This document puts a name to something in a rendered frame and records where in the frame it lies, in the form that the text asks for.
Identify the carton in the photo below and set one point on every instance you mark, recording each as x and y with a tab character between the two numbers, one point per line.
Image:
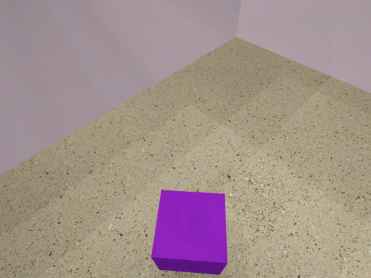
190	233

